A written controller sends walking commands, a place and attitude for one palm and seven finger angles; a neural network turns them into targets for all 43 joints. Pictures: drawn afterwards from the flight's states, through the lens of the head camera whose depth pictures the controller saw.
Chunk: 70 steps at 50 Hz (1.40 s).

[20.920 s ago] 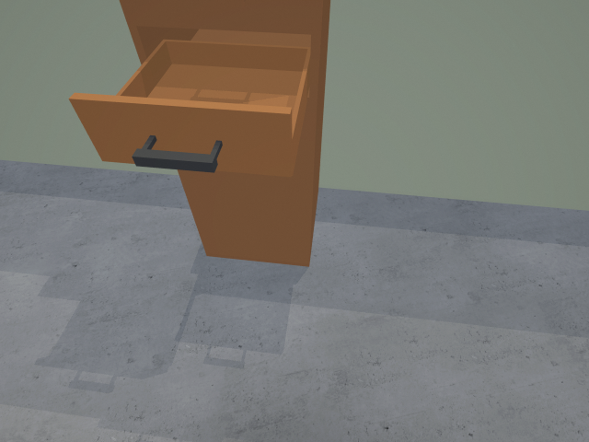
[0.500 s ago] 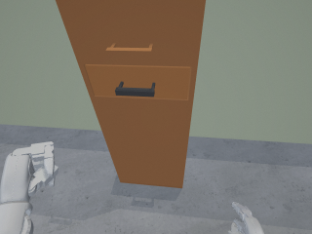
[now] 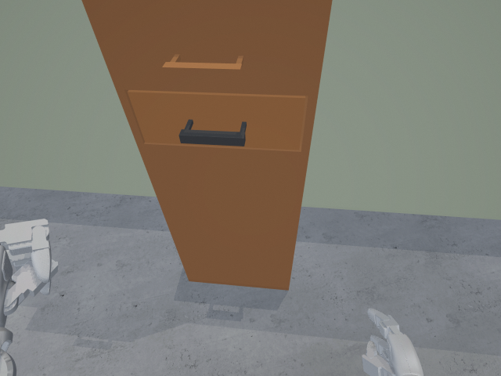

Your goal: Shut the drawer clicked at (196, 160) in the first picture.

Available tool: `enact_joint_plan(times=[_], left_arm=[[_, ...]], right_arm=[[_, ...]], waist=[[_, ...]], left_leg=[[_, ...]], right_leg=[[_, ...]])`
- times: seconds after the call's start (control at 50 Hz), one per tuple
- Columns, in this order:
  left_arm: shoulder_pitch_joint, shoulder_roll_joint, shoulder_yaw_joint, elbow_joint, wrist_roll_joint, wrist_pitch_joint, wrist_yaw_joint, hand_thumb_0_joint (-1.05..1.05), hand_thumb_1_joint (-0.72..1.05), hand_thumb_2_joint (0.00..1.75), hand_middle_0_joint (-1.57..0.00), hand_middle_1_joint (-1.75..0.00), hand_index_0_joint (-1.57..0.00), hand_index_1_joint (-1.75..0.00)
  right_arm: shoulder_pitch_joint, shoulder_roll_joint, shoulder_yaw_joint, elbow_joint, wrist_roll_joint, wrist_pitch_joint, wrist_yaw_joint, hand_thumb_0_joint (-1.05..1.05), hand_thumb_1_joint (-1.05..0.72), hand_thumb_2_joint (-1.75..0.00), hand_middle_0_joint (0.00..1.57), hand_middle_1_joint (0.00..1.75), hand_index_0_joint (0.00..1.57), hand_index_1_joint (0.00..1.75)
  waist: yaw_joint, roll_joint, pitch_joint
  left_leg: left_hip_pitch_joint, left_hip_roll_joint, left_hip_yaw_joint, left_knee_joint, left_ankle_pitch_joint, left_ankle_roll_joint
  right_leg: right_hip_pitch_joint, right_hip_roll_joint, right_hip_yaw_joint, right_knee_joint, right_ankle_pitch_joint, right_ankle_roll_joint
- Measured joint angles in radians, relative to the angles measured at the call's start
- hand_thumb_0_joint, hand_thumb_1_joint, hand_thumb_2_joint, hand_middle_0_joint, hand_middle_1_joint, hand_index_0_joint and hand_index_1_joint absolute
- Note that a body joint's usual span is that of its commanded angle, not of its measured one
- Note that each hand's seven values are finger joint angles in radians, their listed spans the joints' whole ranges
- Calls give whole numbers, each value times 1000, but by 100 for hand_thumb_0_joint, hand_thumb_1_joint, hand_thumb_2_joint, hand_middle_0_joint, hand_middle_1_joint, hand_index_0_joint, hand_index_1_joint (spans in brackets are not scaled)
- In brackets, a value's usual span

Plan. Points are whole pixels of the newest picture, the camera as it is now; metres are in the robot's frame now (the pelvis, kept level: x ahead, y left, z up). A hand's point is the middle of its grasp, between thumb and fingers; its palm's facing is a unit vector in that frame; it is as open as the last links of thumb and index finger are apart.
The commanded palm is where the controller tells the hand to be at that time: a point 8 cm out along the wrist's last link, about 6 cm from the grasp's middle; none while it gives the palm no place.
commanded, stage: step back with the hand held close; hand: left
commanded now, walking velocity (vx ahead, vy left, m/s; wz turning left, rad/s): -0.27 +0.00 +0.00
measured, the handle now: (214, 131) +0.59 +0.14 +0.07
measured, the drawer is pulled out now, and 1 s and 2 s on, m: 0.00 0.00 0.00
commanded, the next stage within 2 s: stop stepping back and stand still in 1.02 s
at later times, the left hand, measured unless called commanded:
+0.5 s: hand (17, 334) +0.12 +0.25 +0.16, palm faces +0.36 -0.80 -0.48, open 3.2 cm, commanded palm +0.06 +0.29 +0.17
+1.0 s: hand out of the picture +0.06 +0.23 +0.15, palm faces +0.24 -0.85 -0.47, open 3.3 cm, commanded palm -0.02 +0.28 +0.17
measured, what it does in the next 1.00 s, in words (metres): walks backwards: right foot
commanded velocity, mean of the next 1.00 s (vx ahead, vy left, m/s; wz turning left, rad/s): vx -0.32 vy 0.00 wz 0.00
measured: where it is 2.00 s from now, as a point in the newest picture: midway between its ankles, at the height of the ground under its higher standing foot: outside the picture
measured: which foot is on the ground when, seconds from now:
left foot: down 0.00-1.00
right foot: down 0.00-0.66, up 0.68-0.92, down 0.94-1.00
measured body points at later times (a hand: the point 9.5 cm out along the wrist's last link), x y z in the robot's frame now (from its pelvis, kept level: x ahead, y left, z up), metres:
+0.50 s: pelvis -0.07 +0.01 -0.01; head -0.05 +0.02 +0.44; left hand +0.10 +0.30 +0.18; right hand +0.12 -0.22 -0.08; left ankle -0.02 +0.09 -0.74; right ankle -0.01 -0.12 -0.74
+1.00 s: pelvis -0.16 +0.01 -0.01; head -0.09 +0.03 +0.43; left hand +0.04 +0.28 +0.17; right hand +0.04 -0.21 -0.10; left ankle -0.02 +0.09 -0.74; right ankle -0.27 -0.11 -0.74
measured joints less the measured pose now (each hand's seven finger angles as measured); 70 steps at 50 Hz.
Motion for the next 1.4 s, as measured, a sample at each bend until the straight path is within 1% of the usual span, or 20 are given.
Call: enact_joint_plan(times=[0.12, 0.24, 0.36, 0.5, 0.6, 0.68, 0.72, 0.76, 0.8, 0.86, 0.9, 0.94, 0.98, 1.06, 1.12, 1.16, 1.24, 1.28, 1.34, 1.4], left_arm=[[83, -2, -33, -19, 0, 0, -13, 2, 89, 90, -141, -160, -140, -160], [142, 49, -22, -80, -2, 11, -4, 2, 89, 90, -141, -160, -140, -160], [124, 74, 22, -126, 4, -15, 15, 2, 89, 90, -141, -160, -140, -160], [93, 31, 22, -94, 26, -51, 19, 2, 89, 90, -141, -160, -140, -160], [90, 8, -9, -100, 28, -66, 34, 2, 89, 90, -141, -160, -140, -160], [92, 20, -13, -125, 33, -82, 45, 2, 88, 90, -141, -160, -140, -160], [83, 40, 1, -123, 48, -87, 43, 2, 88, 90, -141, -160, -140, -160], [79, 62, 23, -124, 54, -92, 43, 2, 88, 90, -141, -160, -140, -160], [92, 77, 53, -138, 49, -105, 47, 2, 88, 90, -141, -160, -140, -160], [128, 81, 87, -160, 24, -124, 52, 2, 89, 90, -141, -160, -140, -160], [132, 74, 81, -163, 12, -133, 46, 2, 89, 90, -141, -160, -140, -160], [118, 74, 65, -160, 6, -141, 34, 2, 89, 90, -141, -160, -140, -160], [81, 72, 35, -148, 8, -147, 13, 2, 89, 90, -141, -160, -140, -160], [63, 111, 13, -174, 0, -141, -19, 2, 89, 90, -141, -160, -140, -160], [139, 162, 63, -216, -19, -158, -27, 2, 88, 90, -141, -160, -140, -160], [185, 179, 88, -221, -29, -166, -22, 2, 88, 90, -141, -160, -140, -160], [204, 118, 75, -170, -24, -139, 5, 1, 88, 90, -141, -160, -140, -160], [148, 67, 51, -100, -10, -117, 20, 1, 88, 90, -141, -160, -140, -160], [36, -1, 26, 20, 5, -83, 39, 1, 88, 90, -141, -160, -141, -160], [-17, -20, 10, 49, 21, -49, 47, 1, 89, 90, -141, -160, -140, -160]], right_arm=[[-17, -21, -40, -20, 8, 63, 1, 1, -90, -90, 21, 30, 20, 30], [2, -16, -56, -42, 20, 88, -19, 1, -90, -90, 20, 30, 20, 30], [6, -4, -50, -59, 14, 66, -23, 1, -90, -90, 20, 30, 20, 30], [-2, 5, -39, -70, 14, 32, -15, 1, -90, -90, 21, 30, 20, 30], [18, 7, -39, -47, 8, 24, -10, 1, -90, -90, 21, 30, 20, 30], [38, 5, -34, -29, 4, 16, -19, 1, -90, -90, 21, 30, 20, 30], [53, 12, -38, -22, 1, 3, -27, 1, -90, -90, 21, 30, 20, 30], [74, 24, -42, -13, -3, -12, -27, 1, -90, -90, 21, 30, 20, 30], [91, 35, -42, -4, -6, -30, -21, 1, -90, -90, 21, 30, 20, 30], [82, 49, -37, 12, -10, -57, -7, 1, -90, -90, 21, 30, 20, 30], [51, 51, -32, 20, -16, -71, 2, 1, -90, -90, 21, 30, 20, 30], [2, 51, -26, 20, -21, -77, 10, 1, -90, -90, 21, 30, 20, 30], [-58, 42, -25, 19, -21, -70, 13, 1, -90, -90, 21, 30, 20, 30], [-102, 35, -32, -2, -6, -47, 17, 1, -90, -90, 21, 30, 20, 30], [-63, 37, -27, -19, 14, -26, 13, 1, -90, -90, 21, 30, 20, 30], [-17, 34, -30, -15, 21, -15, 5, 1, -90, -90, 21, 30, 20, 30], [78, -6, -53, 19, 13, 0, -21, 1, -90, -90, 21, 30, 20, 30], [104, -23, -64, 42, 13, -1, -41, 1, -90, -90, 21, 30, 20, 30], [94, -24, -50, 64, 14, -20, -57, 1, -90, -90, 20, 30, 20, 30], [63, 6, -26, 42, 4, -57, -52, 1, -90, -90, 20, 30, 20, 30]], waist=[[-32, -9, 15], [-33, -51, 20], [-24, -76, 12], [-23, -49, 6], [-28, -57, 4], [-43, -71, 21], [-57, -67, 24], [-65, -58, 8], [-62, -54, -20], [-44, -70, -59], [-31, -80, -61], [-15, -95, -38], [-7, -82, 12], [-26, -39, 82], [-45, -39, 56], [-57, -53, 12], [-43, -51, -109], [-46, -50, -141], [-30, -75, -104], [-37, -100, -40]], left_leg=[[-66, -13, 15, -3, 23, 12], [-116, -21, 21, 25, 31, 20], [-149, -30, 27, 58, 42, 27], [-213, -21, 22, 134, 38, 30], [-272, -17, 1, 191, -40, 14], [-281, -10, -6, 161, 89, 34], [-285, -10, -23, 150, 102, 42], [-291, -7, -46, 120, 117, 42], [-304, 1, -58, 85, 145, 36], [-331, 8, -38, 29, 186, 28], [-354, 11, -18, -4, 219, 23], [-381, 12, 11, -20, 250, 19], [-398, 30, 23, -26, 279, 13], [-381, 65, -2, -62, 346, 3], [-377, 77, -17, -20, 319, -8], [-386, 59, -30, 52, 206, -19], [-315, 21, -44, 230, 49, -43], [-278, -1, -50, 207, 40, -12], [-248, -27, -28, 141, 93, 31], [-229, -35, -14, 32, 160, 32]], right_leg=[[-78, -14, 14, 16, 17, 14], [-134, -23, 18, 58, 19, 22], [-178, -34, 23, 113, 19, 25], [-228, -27, 16, 161, 31, 21], [-250, -19, 0, 137, 67, 14], [-270, -9, -2, 164, 17, 23], [-287, 22, 31, 289, -52, 27], [-274, 56, 52, 410, -105, 25], [-217, 73, 56, 415, -152, 22], [-110, 60, 56, 290, -211, 15], [-42, 47, 56, 159, -187, 10], [2, 30, 67, 35, -109, 11], [0, 39, 77, -4, -150, 10], [-26, 82, 61, 50, -120, 2], [-17, 100, 52, 85, -131, -8], [-2, 89, 45, 101, -144, -11], [18, 59, 52, 124, -172, -2], [18, 38, 40, 132, -178, 16], [19, 7, 54, 121, -157, 26], [-41, 19, 88, 188, -179, 10]])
